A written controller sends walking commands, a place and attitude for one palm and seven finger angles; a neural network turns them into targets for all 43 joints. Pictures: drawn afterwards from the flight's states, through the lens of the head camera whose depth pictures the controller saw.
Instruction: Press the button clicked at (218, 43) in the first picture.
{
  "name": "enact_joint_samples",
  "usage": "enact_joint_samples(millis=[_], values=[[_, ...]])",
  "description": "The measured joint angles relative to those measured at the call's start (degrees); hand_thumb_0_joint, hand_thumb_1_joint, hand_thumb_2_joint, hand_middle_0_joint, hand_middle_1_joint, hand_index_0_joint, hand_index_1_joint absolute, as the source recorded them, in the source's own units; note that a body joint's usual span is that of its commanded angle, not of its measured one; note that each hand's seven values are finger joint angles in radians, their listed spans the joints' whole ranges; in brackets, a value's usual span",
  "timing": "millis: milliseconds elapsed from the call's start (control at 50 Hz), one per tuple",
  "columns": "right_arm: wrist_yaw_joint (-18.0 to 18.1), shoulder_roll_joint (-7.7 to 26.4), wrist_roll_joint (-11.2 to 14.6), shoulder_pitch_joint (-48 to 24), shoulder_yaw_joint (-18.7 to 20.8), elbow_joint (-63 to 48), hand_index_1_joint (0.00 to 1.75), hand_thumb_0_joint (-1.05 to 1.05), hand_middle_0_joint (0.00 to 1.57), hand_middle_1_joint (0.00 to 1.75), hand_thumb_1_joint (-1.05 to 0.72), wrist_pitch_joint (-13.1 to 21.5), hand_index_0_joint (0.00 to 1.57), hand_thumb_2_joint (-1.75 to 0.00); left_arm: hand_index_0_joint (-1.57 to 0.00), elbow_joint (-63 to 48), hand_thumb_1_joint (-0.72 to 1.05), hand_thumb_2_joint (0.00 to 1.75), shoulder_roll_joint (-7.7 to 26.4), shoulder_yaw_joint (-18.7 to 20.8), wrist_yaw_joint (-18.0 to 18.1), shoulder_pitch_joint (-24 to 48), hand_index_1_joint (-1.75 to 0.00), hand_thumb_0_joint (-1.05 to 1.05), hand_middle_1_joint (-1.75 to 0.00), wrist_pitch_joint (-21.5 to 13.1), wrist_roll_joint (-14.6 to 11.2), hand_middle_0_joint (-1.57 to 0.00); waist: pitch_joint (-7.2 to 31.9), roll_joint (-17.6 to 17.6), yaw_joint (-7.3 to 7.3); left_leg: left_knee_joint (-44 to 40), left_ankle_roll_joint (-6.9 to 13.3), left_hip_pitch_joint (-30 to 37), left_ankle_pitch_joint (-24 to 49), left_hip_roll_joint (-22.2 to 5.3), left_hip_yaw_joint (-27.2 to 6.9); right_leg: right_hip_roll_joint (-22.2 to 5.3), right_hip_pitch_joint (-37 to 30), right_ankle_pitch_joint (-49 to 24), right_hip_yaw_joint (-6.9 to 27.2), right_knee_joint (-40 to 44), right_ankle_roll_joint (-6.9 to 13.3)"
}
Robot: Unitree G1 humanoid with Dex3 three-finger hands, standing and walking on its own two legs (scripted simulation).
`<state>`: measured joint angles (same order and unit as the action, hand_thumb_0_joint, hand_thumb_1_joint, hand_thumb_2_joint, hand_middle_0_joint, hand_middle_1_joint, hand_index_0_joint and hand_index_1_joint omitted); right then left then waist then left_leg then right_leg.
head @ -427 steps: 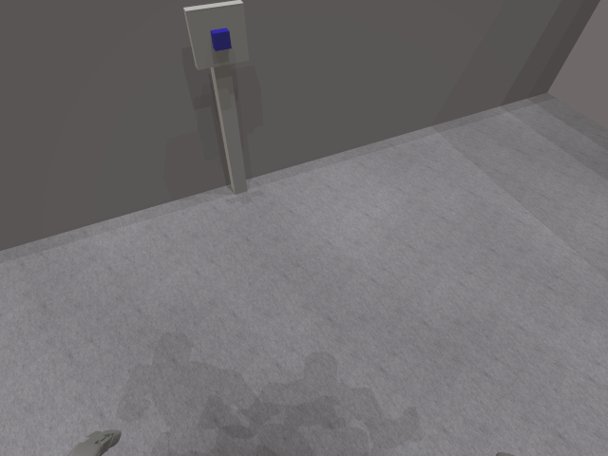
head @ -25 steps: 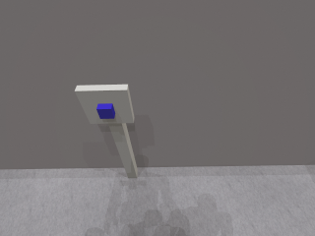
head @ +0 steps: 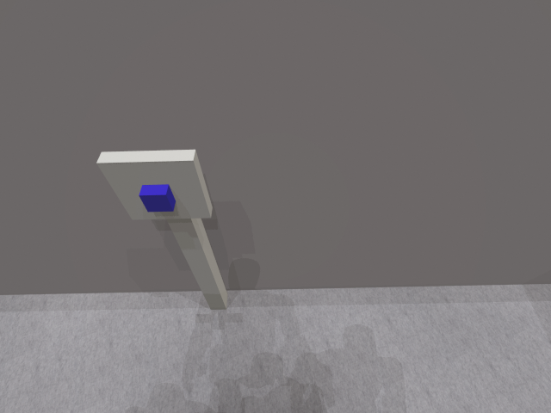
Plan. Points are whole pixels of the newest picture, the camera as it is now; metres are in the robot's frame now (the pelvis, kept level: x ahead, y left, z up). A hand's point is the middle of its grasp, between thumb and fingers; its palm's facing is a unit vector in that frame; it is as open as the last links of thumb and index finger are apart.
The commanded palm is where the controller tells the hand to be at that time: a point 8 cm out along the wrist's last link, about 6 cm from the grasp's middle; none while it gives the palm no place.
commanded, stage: come to a stop and stand still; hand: left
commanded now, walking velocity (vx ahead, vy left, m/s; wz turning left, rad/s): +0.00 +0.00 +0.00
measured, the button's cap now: (158, 197) +0.50 +0.27 -0.04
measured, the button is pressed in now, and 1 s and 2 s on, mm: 0 0 0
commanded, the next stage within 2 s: look again from close up in 0.36 s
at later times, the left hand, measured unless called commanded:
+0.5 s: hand out of the picture +0.01 +0.16 -0.17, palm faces +0.04 -0.98 -0.22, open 7.3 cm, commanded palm none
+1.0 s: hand out of the picture -0.01 +0.16 -0.17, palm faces +0.04 -0.98 -0.19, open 7.3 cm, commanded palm none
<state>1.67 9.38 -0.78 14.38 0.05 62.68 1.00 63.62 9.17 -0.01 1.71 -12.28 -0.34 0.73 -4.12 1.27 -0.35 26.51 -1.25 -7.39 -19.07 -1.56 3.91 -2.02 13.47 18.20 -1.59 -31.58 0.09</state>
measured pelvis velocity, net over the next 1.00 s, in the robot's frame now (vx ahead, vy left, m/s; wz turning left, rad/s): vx -0.01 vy -0.01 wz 0.02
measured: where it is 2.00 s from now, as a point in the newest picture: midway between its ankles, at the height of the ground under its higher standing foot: outside the picture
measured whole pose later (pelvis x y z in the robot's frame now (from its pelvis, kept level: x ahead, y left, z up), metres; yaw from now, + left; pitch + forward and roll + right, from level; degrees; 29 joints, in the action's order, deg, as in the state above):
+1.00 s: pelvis -0.01 -0.01 +0.00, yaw +1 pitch -1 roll +1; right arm 1.7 7.2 -0.7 16.5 -0.2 64.7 1.2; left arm 64.2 9.1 0.4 1.2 -14.8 -0.5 0.6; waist -2.9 -0.4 0.2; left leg 24.7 -2.5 -7.3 -16.7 -3.1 2.4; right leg -0.5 12.1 15.4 -3.3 -27.9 1.5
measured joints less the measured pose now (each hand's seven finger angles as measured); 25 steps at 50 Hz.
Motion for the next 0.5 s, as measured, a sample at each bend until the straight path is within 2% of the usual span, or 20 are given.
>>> enact_joint_samples(millis=[240,500], values=[[-0.04,-0.15,0.01,-0.30,0.05,0.79,0.29,0.00,0.20,0.30,-0.91,-0.22,0.20,-0.90,-0.20,-0.28,0.93,0.90,0.40,0.25,-0.16,0.19,-0.30,0.01,-0.30,-0.18,-0.13,-0.21,0.54,-0.33,0.16,-1.00,-1.53,0.46,0.56,-1.60,-1.15,1.52,-0.98,-0.32,-1.35,1.41,1.49],[-0.01,-0.93,0.04,0.72,-0.17,1.49,0.29,0.00,0.20,0.30,-0.91,-0.09,0.20,-0.90,-0.20,0.05,0.92,0.90,0.45,0.43,-0.36,-0.80,-0.30,0.01,-0.30,-0.08,-0.20,-0.20,0.96,-0.84,0.38,-1.88,-2.00,0.69,1.41,-2.12,-1.71,2.04,-1.59,-1.18,-1.98,2.69,2.00]])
